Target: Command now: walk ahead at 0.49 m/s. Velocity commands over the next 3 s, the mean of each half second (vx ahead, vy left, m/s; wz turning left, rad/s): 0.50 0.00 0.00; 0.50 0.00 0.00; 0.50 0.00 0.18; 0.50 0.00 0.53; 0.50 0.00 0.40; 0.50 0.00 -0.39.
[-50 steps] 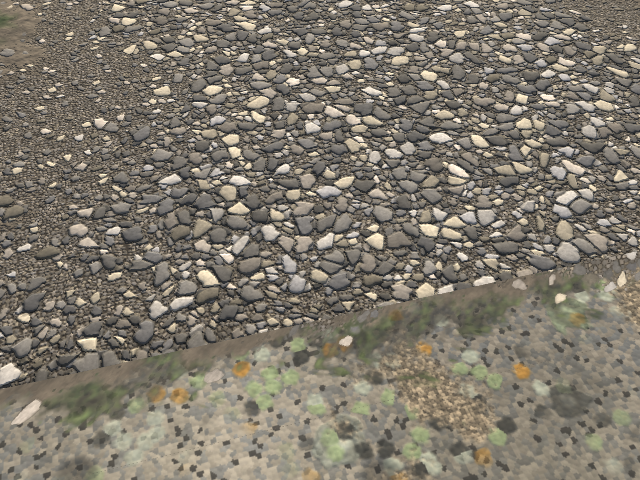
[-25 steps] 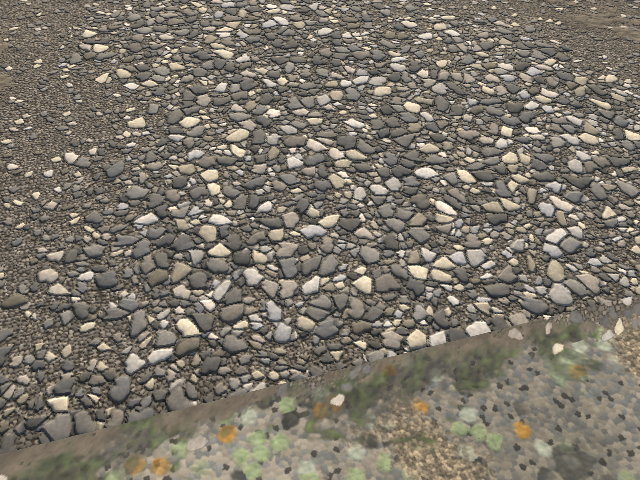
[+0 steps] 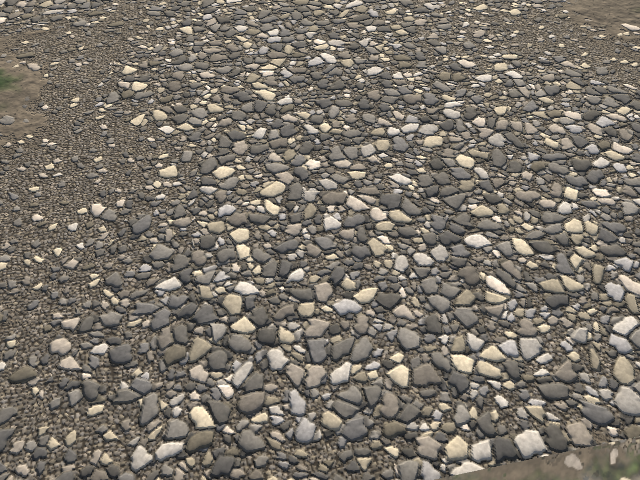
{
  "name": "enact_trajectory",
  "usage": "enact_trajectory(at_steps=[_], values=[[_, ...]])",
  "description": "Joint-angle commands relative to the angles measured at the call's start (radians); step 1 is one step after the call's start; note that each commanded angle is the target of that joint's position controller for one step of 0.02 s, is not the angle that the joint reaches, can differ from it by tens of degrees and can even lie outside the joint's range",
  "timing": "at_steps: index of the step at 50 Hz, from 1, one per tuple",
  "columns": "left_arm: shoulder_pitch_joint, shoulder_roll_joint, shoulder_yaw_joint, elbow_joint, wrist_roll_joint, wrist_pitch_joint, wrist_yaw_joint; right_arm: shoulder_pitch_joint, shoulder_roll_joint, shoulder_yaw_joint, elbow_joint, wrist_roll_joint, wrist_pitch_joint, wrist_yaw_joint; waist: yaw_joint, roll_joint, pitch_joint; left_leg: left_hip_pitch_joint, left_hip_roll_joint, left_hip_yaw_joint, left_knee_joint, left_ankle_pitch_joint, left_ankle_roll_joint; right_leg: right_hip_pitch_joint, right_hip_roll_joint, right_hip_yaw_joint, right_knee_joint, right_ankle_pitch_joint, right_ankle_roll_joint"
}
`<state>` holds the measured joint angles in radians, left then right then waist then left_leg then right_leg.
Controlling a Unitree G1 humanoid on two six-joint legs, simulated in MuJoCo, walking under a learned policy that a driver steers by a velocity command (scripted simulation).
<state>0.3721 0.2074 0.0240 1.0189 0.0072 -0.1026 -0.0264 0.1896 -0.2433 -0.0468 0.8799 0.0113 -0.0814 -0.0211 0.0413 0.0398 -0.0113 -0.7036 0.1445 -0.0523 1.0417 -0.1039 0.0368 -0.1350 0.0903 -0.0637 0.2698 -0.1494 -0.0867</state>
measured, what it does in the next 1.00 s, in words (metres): goes down: left foot, then right foot 0.14 m lower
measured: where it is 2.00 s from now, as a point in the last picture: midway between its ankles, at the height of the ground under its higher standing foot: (355, 279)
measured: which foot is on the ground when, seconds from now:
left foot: up 0.00-0.24, down 0.26-1.00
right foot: down 0.00-0.28, up 0.30-0.98, down 1.00-1.00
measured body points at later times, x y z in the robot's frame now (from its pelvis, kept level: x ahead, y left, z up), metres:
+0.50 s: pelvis +0.27 +0.08 +0.00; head +0.28 +0.09 +0.45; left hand +0.36 +0.35 -0.13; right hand +0.30 -0.17 -0.13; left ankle +0.28 +0.16 -0.75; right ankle +0.30 -0.10 -0.67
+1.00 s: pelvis +0.57 -0.03 -0.12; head +0.60 -0.05 +0.33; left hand +0.79 +0.20 -0.21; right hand +0.47 -0.29 -0.25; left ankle +0.29 +0.15 -0.73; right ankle +0.72 -0.16 -0.85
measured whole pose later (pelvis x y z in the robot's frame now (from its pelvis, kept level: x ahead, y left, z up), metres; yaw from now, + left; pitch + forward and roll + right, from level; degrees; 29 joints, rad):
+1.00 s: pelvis +0.57 -0.03 -0.12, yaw +0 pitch +1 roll +5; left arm 0.02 0.27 0.06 0.85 -0.02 -0.11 -0.09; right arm 0.53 -0.25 -0.06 0.98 0.02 -0.06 -0.03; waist -0.11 -0.06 0.02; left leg 0.08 0.04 0.03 0.87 -0.75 -0.05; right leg -0.47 -0.11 0.03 0.39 0.39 -0.06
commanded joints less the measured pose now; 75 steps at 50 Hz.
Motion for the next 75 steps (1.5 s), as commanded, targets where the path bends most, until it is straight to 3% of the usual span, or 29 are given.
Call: enact_trajectory(at_steps=[1, 7, 12, 13, 14, 15, 16, 17, 18, 21, 29, 32, 34, 37, 40, 45, 48, 50, 51, 52, 53, 54, 56, 57, 59, 62, 68, 72, 75], values=[[-0.013, 0.141, 0.023, -0.054, -0.006, -0.010, 0.022, -0.014, -0.037, -0.010, -0.053, -0.006, -0.007, 0.005, -0.029, -0.076, 0.073, -0.034, 0.018, -0.005, -0.182, 0.165, -0.013, -0.057, -0.286, 0.205, -0.165, 0.102, -0.149], [0.084, 0.164, 0.030, -0.019, -0.018, 0.009, 0.030, -0.208, -0.021, -0.003, -0.124, 0.008, -0.018, 0.041, 0.033, -0.089, 0.081, 0.073, -0.057, 0.047, -0.428, 0.221, -0.020, 0.028, -0.279, 0.134, -0.108, 0.150, -0.115], [0.039, 0.184, 0.043, -0.019, -0.024, 0.038, 0.035, -0.070, -0.093, -0.029, -0.114, 0.010, -0.032, 0.060, -0.074, -0.121, 0.031, 0.270, -0.114, 0.078, -0.517, 0.003, 0.048, 0.135, -0.320, 0.149, 0.102, 0.415, -0.079], [0.023, 0.165, 0.035, -0.028, -0.017, 0.042, 0.035, 0.107, -0.144, -0.054, -0.060, 0.008, -0.037, 0.056, -0.148, -0.090, -0.069, 0.486, -0.120, 0.070, -0.530, 0.040, 0.081, 0.084, -0.264, 0.110, 0.307, 0.484, -0.052], [0.075, 0.117, 0.015, -0.048, 0.005, 0.037, 0.034, 0.271, -0.240, -0.076, -0.034, -0.002, -0.037, 0.051, -0.170, 0.076, -0.241, 0.802, 0.092, -0.183, -0.526, 0.063, 0.161, -0.123, -0.180, 0.054, 0.662, 0.192, -0.018], [0.215, -0.015, -0.019, -0.033, -0.009, 0.012, 0.019, 0.319, -0.272, -0.079, -0.014, -0.001, -0.035, 0.062, -0.109, 0.335, -0.352, 1.084, 0.252, -0.636, -0.672, -0.151, 0.322, -0.499, -0.001, 0.097, 0.983, -0.403, 0.032], [0.149, 0.112, 0.012, -0.025, -0.043, -0.011, 0.015, 0.318, -0.159, -0.054, -0.015, 0.002, -0.036, 0.063, -0.143, 0.207, -0.290, 1.030, 0.230, -0.667, -0.746, -0.242, 0.285, -0.615, -0.047, 0.224, 1.099, -0.399, 0.004], [0.022, 0.182, 0.033, -0.068, -0.054, -0.018, 0.018, 0.208, -0.121, -0.038, -0.037, 0.001, -0.039, 0.059, -0.126, 0.119, -0.150, 0.880, 0.202, -0.494, -0.753, -0.146, 0.234, -0.643, -0.097, 0.200, 1.098, -0.290, -0.011], [-0.030, 0.176, 0.035, -0.083, -0.043, -0.012, 0.028, 0.108, -0.103, -0.027, -0.060, -0.005, -0.039, 0.062, -0.089, 0.029, -0.089, 0.727, 0.168, -0.369, -0.775, 0.000, 0.217, -0.586, -0.150, 0.172, 1.066, -0.194, -0.002], [-0.007, 0.123, 0.045, -0.087, -0.027, 0.023, 0.038, 0.045, -0.043, -0.011, -0.051, -0.020, -0.047, 0.069, -0.019, 0.026, -0.033, 0.543, 0.072, -0.185, -0.852, 0.125, 0.190, -0.444, -0.224, 0.169, 0.892, -0.082, 0.014], [-0.164, 0.098, 0.061, -0.154, -0.012, 0.042, 0.023, 0.191, -0.137, -0.038, 0.028, -0.020, -0.023, 0.024, -0.043, 0.019, 0.002, 0.625, 0.080, -0.079, -0.898, 0.288, 0.203, -0.574, -0.248, 0.156, 0.606, 0.219, 0.052], [-0.219, 0.113, 0.071, -0.158, -0.019, 0.044, 0.013, 0.230, -0.102, -0.027, 0.044, -0.013, -0.024, 0.025, -0.061, 0.008, 0.033, 0.655, 0.076, -0.065, -0.879, 0.186, 0.202, -0.635, -0.243, 0.144, 0.614, 0.267, 0.052], [-0.329, 0.133, 0.080, -0.208, -0.035, 0.018, 0.002, 0.339, -0.083, -0.025, 0.095, -0.001, -0.024, 0.005, -0.093, 0.024, 0.081, 0.844, 0.095, -0.106, -0.836, 0.106, 0.179, -0.851, -0.252, 0.183, 0.542, 0.279, 0.040], [-0.426, 0.116, 0.072, -0.242, -0.022, -0.013, -0.028, 0.380, -0.109, -0.033, 0.104, -0.012, -0.021, -0.013, -0.121, 0.031, 0.107, 0.905, 0.126, -0.123, -0.770, 0.092, 0.170, -0.923, -0.254, 0.175, 0.476, 0.321, 0.021], [-0.473, 0.075, 0.053, -0.252, -0.004, -0.017, -0.059, 0.328, -0.105, -0.030, 0.068, -0.004, -0.011, -0.033, -0.129, 0.010, 0.145, 0.691, 0.074, -0.049, -0.720, -0.066, 0.136, -0.715, -0.228, 0.132, 0.339, 0.526, 0.025], [-0.483, 0.086, 0.036, -0.260, -0.035, -0.004, -0.078, 0.321, -0.122, -0.038, 0.056, 0.016, -0.002, -0.022, -0.143, 0.008, 0.173, 0.621, 0.057, -0.006, -0.574, -0.146, 0.083, -0.496, -0.206, 0.127, 0.193, 0.552, 0.019], [-0.266, 0.156, 0.061, -0.167, -0.038, 0.000, -0.063, 0.291, -0.139, -0.040, 0.047, 0.006, 0.013, -0.013, -0.069, 0.010, 0.057, 0.748, 0.039, -0.017, -0.277, 0.073, 0.057, -0.305, -0.210, 0.116, 0.121, 0.556, 0.030], [0.100, 0.239, 0.097, -0.041, -0.017, -0.002, -0.049, 0.262, -0.133, -0.034, 0.067, 0.010, 0.012, 0.003, 0.121, -0.051, -0.110, 0.493, -0.055, 0.033, 0.266, 0.088, -0.012, 0.224, -0.190, 0.030, 0.137, 0.606, 0.017], [0.189, 0.271, 0.082, 0.008, 0.020, -0.010, -0.050, 0.394, 0.011, -0.013, 0.087, 0.001, 0.000, 0.013, 0.071, -0.344, -0.212, 0.053, -0.173, -0.042, 0.765, -0.791, -0.060, 0.618, -0.327, 0.152, 0.470, 0.931, -0.038], [0.208, 0.286, 0.079, -0.003, 0.014, -0.003, -0.044, 0.531, 0.015, 0.001, 0.092, 0.040, -0.036, 0.019, 0.038, -0.481, -0.353, -0.093, -0.201, -0.213, 0.881, -0.775, -0.039, 0.703, -0.400, 0.334, 0.557, 1.090, -0.112], [0.260, 0.323, 0.102, 0.016, -0.014, 0.023, -0.041, 0.466, -0.032, -0.005, 0.040, 0.069, -0.052, 0.011, 0.074, -0.447, -0.464, -0.168, -0.196, -0.192, 0.912, -0.707, -0.050, 0.698, -0.512, 0.569, 0.337, 0.550, -0.217], [0.179, 0.300, 0.094, 0.014, -0.029, 0.030, -0.034, 0.319, -0.052, -0.003, -0.013, 0.089, -0.051, -0.007, 0.040, -0.207, -0.368, -0.235, -0.123, -0.090, 0.769, -0.536, -0.044, 0.545, -0.525, 0.686, 0.125, -0.012, -0.218], [-0.123, 0.218, 0.053, -0.095, 0.010, -0.001, -0.027, 0.215, -0.101, -0.011, -0.042, 0.060, -0.014, -0.039, -0.040, -0.050, -0.145, -0.143, -0.022, -0.062, 0.615, -0.248, -0.021, 0.078, -0.559, 0.734, 0.011, -0.121, -0.230], [-0.194, 0.161, 0.041, -0.098, 0.014, -0.020, -0.027, 0.198, -0.099, -0.020, -0.033, 0.022, 0.002, -0.037, -0.067, -0.057, -0.081, -0.052, 0.013, -0.097, 0.530, -0.194, -0.002, -0.096, -0.524, 0.659, 0.036, -0.003, -0.203], [-0.183, 0.141, 0.033, -0.070, 0.012, -0.021, -0.012, 0.181, -0.045, -0.024, -0.048, 0.000, 0.020, -0.028, -0.099, -0.144, 0.018, 0.053, 0.031, -0.077, 0.273, -0.142, -0.020, -0.270, -0.369, 0.377, -0.007, 0.164, -0.148], [-0.082, 0.141, 0.038, -0.037, 0.016, -0.021, 0.031, 0.090, -0.041, -0.025, -0.078, -0.003, 0.011, -0.010, -0.072, -0.158, 0.013, 0.025, 0.018, -0.055, 0.019, 0.016, -0.042, -0.168, -0.337, 0.221, -0.023, 0.425, -0.148], [0.010, 0.154, 0.049, -0.009, -0.011, -0.003, 0.054, -0.144, -0.001, -0.011, -0.141, 0.010, 0.014, 0.034, 0.007, -0.081, 0.066, 0.012, -0.068, 0.004, -0.331, 0.248, 0.008, 0.037, -0.316, 0.048, -0.081, 0.345, -0.065], [0.047, 0.159, 0.055, 0.008, -0.007, 0.023, 0.053, -0.239, 0.003, -0.012, -0.199, 0.009, 0.014, 0.061, 0.027, -0.061, 0.113, -0.072, -0.085, 0.038, -0.372, 0.135, 0.042, 0.194, -0.367, 0.007, -0.028, 0.393, -0.053], [-0.007, 0.205, 0.068, -0.024, -0.013, 0.042, 0.058, -0.205, -0.025, -0.025, -0.222, 0.002, 0.015, 0.076, -0.018, -0.114, 0.054, 0.089, -0.157, 0.150, -0.386, -0.048, 0.088, 0.214, -0.362, -0.053, 0.135, 0.803, -0.028]])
